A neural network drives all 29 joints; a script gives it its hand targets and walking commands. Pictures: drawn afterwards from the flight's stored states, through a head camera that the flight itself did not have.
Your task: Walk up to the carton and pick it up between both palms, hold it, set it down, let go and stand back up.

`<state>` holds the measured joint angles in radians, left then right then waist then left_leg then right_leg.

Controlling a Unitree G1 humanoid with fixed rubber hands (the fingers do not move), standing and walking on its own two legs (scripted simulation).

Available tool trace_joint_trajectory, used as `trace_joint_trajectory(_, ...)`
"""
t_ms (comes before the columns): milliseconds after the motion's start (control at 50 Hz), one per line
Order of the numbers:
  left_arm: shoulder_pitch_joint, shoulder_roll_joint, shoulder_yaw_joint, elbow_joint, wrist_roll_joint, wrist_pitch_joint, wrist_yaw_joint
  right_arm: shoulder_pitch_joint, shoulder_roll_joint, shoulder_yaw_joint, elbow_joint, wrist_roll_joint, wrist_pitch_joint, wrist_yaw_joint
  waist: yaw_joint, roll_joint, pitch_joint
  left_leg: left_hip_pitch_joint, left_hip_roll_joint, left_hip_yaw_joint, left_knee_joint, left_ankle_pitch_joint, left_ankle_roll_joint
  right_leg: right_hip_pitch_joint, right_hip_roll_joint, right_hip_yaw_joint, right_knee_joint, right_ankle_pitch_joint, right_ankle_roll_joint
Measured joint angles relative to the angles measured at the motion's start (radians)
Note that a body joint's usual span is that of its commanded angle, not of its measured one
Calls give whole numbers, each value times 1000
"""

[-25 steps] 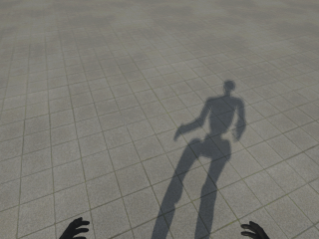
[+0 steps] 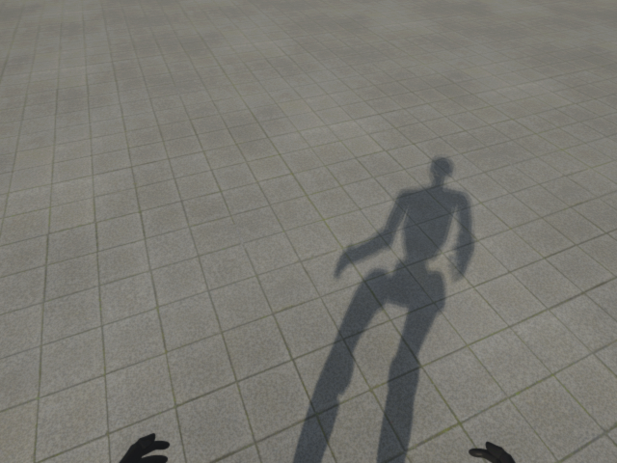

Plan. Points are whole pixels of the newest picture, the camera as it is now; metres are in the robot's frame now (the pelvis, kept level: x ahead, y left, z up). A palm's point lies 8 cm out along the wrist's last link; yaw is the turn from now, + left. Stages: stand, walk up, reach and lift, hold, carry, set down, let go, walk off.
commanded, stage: stand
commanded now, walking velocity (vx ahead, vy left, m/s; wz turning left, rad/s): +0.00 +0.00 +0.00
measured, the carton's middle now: out of the picture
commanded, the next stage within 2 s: walk up in 0.74 s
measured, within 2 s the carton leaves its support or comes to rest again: neither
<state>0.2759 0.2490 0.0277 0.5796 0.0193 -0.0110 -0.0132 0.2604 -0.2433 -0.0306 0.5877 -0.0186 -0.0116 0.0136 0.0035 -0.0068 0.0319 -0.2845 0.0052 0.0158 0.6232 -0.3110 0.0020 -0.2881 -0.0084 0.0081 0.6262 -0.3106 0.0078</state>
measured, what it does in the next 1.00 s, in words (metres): stands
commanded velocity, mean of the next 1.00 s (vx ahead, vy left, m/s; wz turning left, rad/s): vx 0.00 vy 0.00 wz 0.00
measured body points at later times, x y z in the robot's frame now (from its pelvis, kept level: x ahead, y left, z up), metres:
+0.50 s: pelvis +0.00 +0.00 +0.00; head +0.00 +0.00 +0.45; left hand +0.13 +0.25 -0.09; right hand +0.13 -0.26 -0.09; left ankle +0.01 +0.12 -0.73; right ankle +0.02 -0.12 -0.73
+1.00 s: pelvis -0.01 -0.01 +0.00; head +0.00 +0.00 +0.45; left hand +0.13 +0.26 -0.10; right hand +0.12 -0.27 -0.09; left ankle +0.02 +0.12 -0.73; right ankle +0.02 -0.13 -0.71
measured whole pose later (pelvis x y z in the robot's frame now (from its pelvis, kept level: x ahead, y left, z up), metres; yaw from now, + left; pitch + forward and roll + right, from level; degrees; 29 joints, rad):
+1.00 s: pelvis -0.01 -0.01 +0.00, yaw +1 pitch -1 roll +0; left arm 0.23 0.29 0.02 0.61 0.03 0.02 -0.02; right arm 0.27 -0.28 -0.03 0.62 -0.03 -0.01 0.00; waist -0.01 -0.01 0.05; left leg -0.30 0.01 0.00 0.61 -0.29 0.00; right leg -0.35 0.00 0.00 0.72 -0.29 -0.01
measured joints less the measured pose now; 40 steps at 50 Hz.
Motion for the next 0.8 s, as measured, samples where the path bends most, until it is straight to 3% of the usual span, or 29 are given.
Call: trace_joint_trajectory(800,5,10,-6,20,-6,4,2,13,-13,6,26,6,4,-3,-3,1,-4,12,3,5,-26,15,-3,7,1,6,-21,15,0)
